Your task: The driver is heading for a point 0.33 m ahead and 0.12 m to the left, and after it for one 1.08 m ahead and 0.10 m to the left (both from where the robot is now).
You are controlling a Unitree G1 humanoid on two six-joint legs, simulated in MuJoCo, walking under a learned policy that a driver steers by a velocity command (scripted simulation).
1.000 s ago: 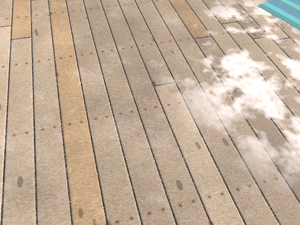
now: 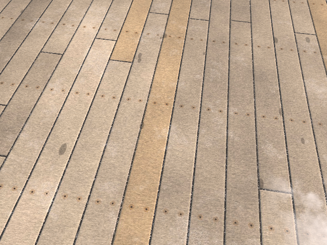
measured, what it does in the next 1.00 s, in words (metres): walks ahead, turning left: right foot, then left foot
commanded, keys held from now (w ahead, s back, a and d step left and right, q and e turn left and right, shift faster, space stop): w+q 0.52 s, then w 0.48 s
